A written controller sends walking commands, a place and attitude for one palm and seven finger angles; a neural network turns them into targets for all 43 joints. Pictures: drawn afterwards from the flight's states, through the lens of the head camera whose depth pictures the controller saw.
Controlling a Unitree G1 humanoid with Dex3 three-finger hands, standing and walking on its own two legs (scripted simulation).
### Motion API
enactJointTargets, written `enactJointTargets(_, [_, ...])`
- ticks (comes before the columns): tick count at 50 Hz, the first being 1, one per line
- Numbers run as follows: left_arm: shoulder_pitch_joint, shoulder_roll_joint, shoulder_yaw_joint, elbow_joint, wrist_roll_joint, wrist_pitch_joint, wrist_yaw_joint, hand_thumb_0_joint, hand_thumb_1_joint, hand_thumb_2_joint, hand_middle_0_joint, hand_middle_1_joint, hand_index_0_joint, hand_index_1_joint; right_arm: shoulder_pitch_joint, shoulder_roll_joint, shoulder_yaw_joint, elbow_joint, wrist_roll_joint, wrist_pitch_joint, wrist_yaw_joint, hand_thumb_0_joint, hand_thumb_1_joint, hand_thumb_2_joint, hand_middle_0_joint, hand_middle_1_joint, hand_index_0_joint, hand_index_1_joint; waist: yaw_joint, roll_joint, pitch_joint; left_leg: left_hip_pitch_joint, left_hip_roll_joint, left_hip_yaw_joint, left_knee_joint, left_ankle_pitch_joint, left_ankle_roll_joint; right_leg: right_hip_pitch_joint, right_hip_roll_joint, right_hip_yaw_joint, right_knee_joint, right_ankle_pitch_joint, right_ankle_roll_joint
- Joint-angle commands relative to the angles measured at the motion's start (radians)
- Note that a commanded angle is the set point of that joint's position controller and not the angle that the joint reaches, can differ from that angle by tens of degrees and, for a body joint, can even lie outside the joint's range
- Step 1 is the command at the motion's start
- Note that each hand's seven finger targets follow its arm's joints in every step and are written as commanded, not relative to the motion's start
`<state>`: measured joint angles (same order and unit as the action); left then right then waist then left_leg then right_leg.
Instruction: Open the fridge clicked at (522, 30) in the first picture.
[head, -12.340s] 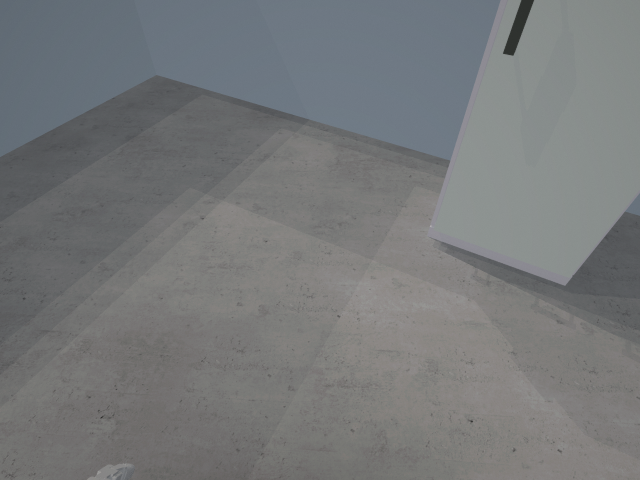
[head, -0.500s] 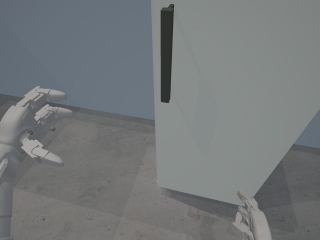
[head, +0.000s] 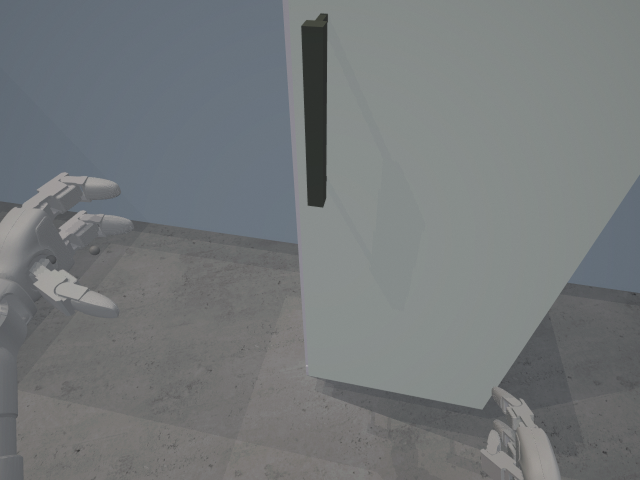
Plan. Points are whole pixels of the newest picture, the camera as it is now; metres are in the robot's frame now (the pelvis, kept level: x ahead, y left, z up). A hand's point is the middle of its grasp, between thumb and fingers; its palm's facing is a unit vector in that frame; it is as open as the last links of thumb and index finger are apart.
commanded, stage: raise the hand to about handle height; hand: left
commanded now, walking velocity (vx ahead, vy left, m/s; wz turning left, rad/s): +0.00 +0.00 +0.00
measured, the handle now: (319, 119) +0.56 +0.07 +0.21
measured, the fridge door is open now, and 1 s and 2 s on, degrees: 0 0 0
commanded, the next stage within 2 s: move the hooked fingers beside the handle in 0.06 s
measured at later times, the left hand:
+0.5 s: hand (149, 227) +0.31 +0.23 +0.20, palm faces -0.04 -1.00 -0.07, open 14.0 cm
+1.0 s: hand (205, 199) +0.38 +0.19 +0.19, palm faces -0.05 -1.00 -0.03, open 13.9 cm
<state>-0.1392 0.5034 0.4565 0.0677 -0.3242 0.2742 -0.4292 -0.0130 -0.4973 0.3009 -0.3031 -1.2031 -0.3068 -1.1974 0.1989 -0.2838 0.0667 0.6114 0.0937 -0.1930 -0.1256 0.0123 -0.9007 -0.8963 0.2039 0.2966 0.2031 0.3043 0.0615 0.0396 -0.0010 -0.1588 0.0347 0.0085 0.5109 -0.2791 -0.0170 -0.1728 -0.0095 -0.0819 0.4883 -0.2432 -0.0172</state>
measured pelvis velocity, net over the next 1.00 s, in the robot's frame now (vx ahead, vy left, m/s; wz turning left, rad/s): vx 0.01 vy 0.00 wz -0.01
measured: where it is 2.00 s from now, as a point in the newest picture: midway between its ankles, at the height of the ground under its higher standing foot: outside the picture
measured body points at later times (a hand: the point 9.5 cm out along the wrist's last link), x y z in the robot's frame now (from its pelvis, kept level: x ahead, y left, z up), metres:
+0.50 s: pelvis +0.00 +0.01 +0.00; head -0.03 -0.01 +0.45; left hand +0.31 +0.29 +0.20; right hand +0.20 -0.22 -0.06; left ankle +0.00 +0.13 -0.74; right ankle +0.02 -0.11 -0.74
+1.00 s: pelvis +0.01 +0.00 +0.00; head -0.01 -0.01 +0.45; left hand +0.38 +0.25 +0.19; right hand +0.17 -0.25 -0.08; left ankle +0.00 +0.13 -0.74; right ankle +0.02 -0.11 -0.74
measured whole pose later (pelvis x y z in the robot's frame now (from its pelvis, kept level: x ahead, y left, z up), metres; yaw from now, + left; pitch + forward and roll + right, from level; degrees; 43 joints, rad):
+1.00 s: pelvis +0.01 +0.00 +0.00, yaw -1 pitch -1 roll +0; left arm -0.48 0.39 0.26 0.34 -0.24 0.30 -0.28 -0.01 -0.50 0.30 -0.30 -1.20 -0.31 -1.20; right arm 0.20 -0.26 0.06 0.66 0.09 -0.13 -0.13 0.01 -0.90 -0.90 0.20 0.30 0.20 0.30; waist 0.01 0.03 -0.02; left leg -0.20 0.03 0.02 0.50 -0.28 -0.01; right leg -0.23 -0.02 -0.07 0.51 -0.25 -0.01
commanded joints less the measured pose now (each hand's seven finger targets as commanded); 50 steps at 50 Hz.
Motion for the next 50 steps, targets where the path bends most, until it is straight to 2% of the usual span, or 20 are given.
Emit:
enactJointTargets(1, [-0.319,0.274,0.077,-0.226,-0.035,-0.059,-0.015,0.000,-0.500,0.300,-0.300,-1.200,-0.300,-1.200,-0.170,-0.119,-0.041,-0.172,-0.002,-0.056,-0.010,0.000,-0.900,-0.900,0.200,0.300,0.200,0.300,-0.009,0.022,-0.172,0.019,-0.042,-0.028,-0.081,0.153,0.036,0.038,0.011,0.050,-0.092,0.100,0.008])
enactJointTargets(3, [-0.307,0.313,0.115,-0.222,-0.044,-0.073,-0.024,0.000,-0.500,0.300,-0.300,-1.200,-0.300,-1.200,-0.167,-0.123,-0.041,-0.164,-0.007,-0.057,-0.009,0.000,-0.900,-0.900,0.200,0.300,0.200,0.300,-0.004,0.008,-0.185,0.021,-0.039,-0.026,-0.071,0.169,0.037,0.047,0.010,0.060,-0.090,0.116,0.006])
enactJointTargets(6, [-0.289,0.291,0.116,-0.188,-0.052,-0.083,-0.031,0.000,-0.500,0.300,-0.300,-1.200,-0.300,-1.200,-0.161,-0.117,-0.039,-0.161,-0.007,-0.058,-0.006,0.000,-0.900,-0.900,0.200,0.300,0.200,0.300,-0.004,-0.008,-0.172,0.009,-0.042,-0.030,-0.080,0.178,0.037,0.044,0.014,0.044,-0.081,0.141,0.007])
enactJointTargets(8, [-0.284,0.321,0.140,-0.172,-0.050,-0.078,-0.028,0.000,-0.500,0.300,-0.300,-1.200,-0.300,-1.200,-0.161,-0.124,-0.043,-0.156,-0.008,-0.054,-0.003,0.000,-0.900,-0.900,0.200,0.300,0.200,0.300,0.003,-0.002,-0.165,0.002,-0.040,-0.026,-0.073,0.180,0.036,0.043,0.010,0.053,-0.082,0.137,0.003])
enactJointTargets(9, [-0.322,0.255,0.072,-0.176,-0.048,-0.072,-0.031,0.000,-0.500,0.300,-0.300,-1.200,-0.300,-1.200,-0.170,-0.113,-0.036,-0.159,-0.005,-0.055,-0.001,0.000,-0.900,-0.900,0.200,0.300,0.200,0.300,-0.008,0.021,-0.148,-0.002,-0.040,-0.027,-0.081,0.165,0.033,0.027,0.005,0.053,-0.085,0.123,0.005])
enactJointTargets(13, [-0.419,0.220,0.001,-0.143,-0.031,-0.062,-0.011,0.000,-0.500,0.300,-0.300,-1.200,-0.300,-1.200,-0.162,-0.118,-0.040,-0.145,0.000,-0.057,-0.008,0.000,-0.900,-0.900,0.200,0.300,0.200,0.300,-0.032,0.039,-0.114,0.006,-0.038,-0.029,-0.073,0.112,0.031,-0.023,0.007,0.063,-0.101,0.053,0.004])
enactJointTargets(16, [-0.513,0.179,-0.056,-0.179,-0.011,-0.074,0.009,0.000,-0.500,0.300,-0.300,-1.200,-0.300,-1.200,-0.164,-0.110,-0.035,-0.150,0.001,-0.058,-0.014,0.000,-0.900,-0.900,0.200,0.300,0.200,0.300,-0.041,0.054,-0.156,0.030,-0.043,-0.043,-0.088,0.101,0.032,-0.022,0.015,0.037,-0.090,0.045,0.002])
enactJointTargets(18, [-0.547,0.213,-0.033,-0.203,-0.002,-0.094,0.032,0.000,-0.500,0.300,-0.300,-1.200,-0.300,-1.200,-0.167,-0.115,-0.037,-0.142,-0.006,-0.063,-0.017,0.000,-0.900,-0.900,0.200,0.300,0.200,0.300,-0.036,0.047,-0.192,0.044,-0.041,-0.043,-0.081,0.113,0.032,-0.004,0.012,0.043,-0.086,0.050,-0.002])
enactJointTargets(19, [-0.553,0.203,-0.032,-0.208,-0.001,-0.099,0.040,0.000,-0.500,0.300,-0.300,-1.200,-0.300,-1.200,-0.170,-0.107,-0.034,-0.146,-0.007,-0.063,-0.017,0.000,-0.900,-0.900,0.200,0.300,0.200,0.300,-0.029,0.066,-0.208,0.046,-0.042,-0.045,-0.089,0.116,0.032,0.004,0.011,0.038,-0.083,0.054,-0.004])
enactJointTargets(20, [-0.564,0.185,-0.046,-0.188,0.002,-0.104,0.048,0.000,-0.500,0.300,-0.300,-1.200,-0.300,-1.200,-0.167,-0.103,-0.032,-0.141,-0.007,-0.063,-0.018,0.000,-0.900,-0.900,0.200,0.300,0.200,0.300,-0.035,0.039,-0.204,0.042,-0.042,-0.045,-0.090,0.113,0.033,0.001,0.012,0.033,-0.081,0.055,-0.002])
enactJointTargets(23, [-0.532,0.215,0.001,-0.147,0.013,-0.105,0.072,0.000,-0.500,0.300,-0.300,-1.200,-0.300,-1.200,-0.159,-0.110,-0.038,-0.130,-0.014,-0.057,-0.015,0.000,-0.900,-0.900,0.200,0.300,0.200,0.300,-0.015,0.022,-0.225,0.034,-0.038,-0.041,-0.087,0.165,0.030,0.032,0.011,0.028,-0.067,0.113,-0.008])
enactJointTargets(24, [-0.510,0.192,-0.013,-0.135,0.018,-0.095,0.076,0.000,-0.500,0.300,-0.300,-1.200,-0.300,-1.200,-0.166,-0.103,-0.035,-0.138,-0.013,-0.056,-0.011,0.000,-0.900,-0.900,0.200,0.300,0.200,0.300,-0.007,0.018,-0.235,0.025,-0.040,-0.038,-0.092,0.176,0.031,0.043,0.007,0.026,-0.062,0.131,-0.007])
enactJointTargets(28, [-0.473,0.180,-0.018,-0.025,0.030,-0.037,0.090,0.000,-0.500,0.300,-0.300,-1.200,-0.300,-1.200,-0.156,-0.112,-0.040,-0.130,-0.010,-0.030,-0.002,0.000,-0.900,-0.900,0.200,0.300,0.200,0.300,-0.005,-0.019,-0.180,-0.022,-0.040,-0.022,-0.086,0.173,0.030,0.030,0.005,0.031,-0.064,0.142,-0.004])
enactJointTargets(31, [-0.546,0.178,-0.038,-0.002,0.042,-0.018,0.094,0.000,-0.500,0.300,-0.300,-1.200,-0.300,-1.200,-0.145,-0.113,-0.044,-0.133,-0.007,-0.014,-0.003,0.000,-0.900,-0.900,0.200,0.300,0.200,0.300,-0.024,-0.030,-0.179,-0.026,-0.038,-0.018,-0.083,0.164,0.031,0.014,0.003,0.035,-0.066,0.137,0.001])
enactJointTargets(36, [-0.707,0.123,-0.100,-0.162,0.036,-0.096,0.106,0.000,-0.500,0.300,-0.300,-1.200,-0.300,-1.200,-0.140,-0.099,-0.051,-0.144,-0.010,-0.024,-0.007,0.000,-0.900,-0.900,0.200,0.300,0.200,0.300,-0.049,0.059,-0.301,0.076,-0.037,-0.017,-0.061,0.247,0.032,0.039,0.010,0.038,-0.045,0.232,-0.006])
enactJointTargets(38, [-0.710,0.124,-0.100,-0.137,0.034,-0.118,0.113,0.000,-0.500,0.300,-0.300,-1.200,-0.300,-1.200,-0.130,-0.104,-0.052,-0.125,-0.014,-0.028,-0.010,0.000,-0.900,-0.900,0.200,0.300,0.200,0.300,-0.054,0.030,-0.280,0.073,-0.035,-0.015,-0.053,0.248,0.034,0.028,0.012,0.039,-0.046,0.238,-0.005])
enactJointTargets(42, [-0.697,0.094,-0.130,0.008,0.052,-0.084,0.127,0.000,-0.500,0.300,-0.300,-1.200,-0.300,-1.200,-0.114,-0.109,-0.053,-0.098,-0.008,-0.014,-0.012,0.000,-0.900,-0.900,0.200,0.300,0.200,0.300,-0.053,-0.012,-0.207,0.015,-0.039,-0.018,-0.071,0.187,0.035,-0.004,0.008,0.036,-0.059,0.183,-0.001])
enactJointTargets(43, [-0.664,0.135,-0.091,0.044,0.058,-0.070,0.136,0.000,-0.500,0.300,-0.300,-1.200,-0.300,-1.200,-0.110,-0.118,-0.059,-0.089,-0.011,-0.008,-0.012,0.000,-0.900,-0.900,0.200,0.300,0.200,0.300,-0.042,-0.037,-0.220,0.009,-0.038,-0.013,-0.065,0.195,0.037,0.009,0.005,0.040,-0.057,0.187,-0.002])
enactJointTargets(46, [-0.715,0.106,-0.121,0.087,0.071,-0.033,0.152,0.000,-0.500,0.300,-0.300,-1.200,-0.300,-1.200,-0.109,-0.111,-0.058,-0.093,-0.009,0.009,-0.009,0.000,-0.900,-0.900,0.200,0.300,0.200,0.300,-0.048,-0.041,-0.223,-0.004,-0.041,-0.010,-0.069,0.199,0.035,0.011,0.001,0.040,-0.057,0.196,0.001])
enactJointTargets(50, [-0.803,0.130,-0.103,0.045,0.076,-0.062,0.170,0.000,-0.500,0.300,-0.300,-1.200,-0.300,-1.200,-0.102,-0.108,-0.063,-0.102,-0.014,0.020,-0.005,0.000,-0.900,-0.900,0.200,0.300,0.200,0.300,-0.055,-0.028,-0.299,0.023,-0.038,-0.002,-0.058,0.246,0.037,0.048,-0.001,0.050,-0.046,0.258,0.000])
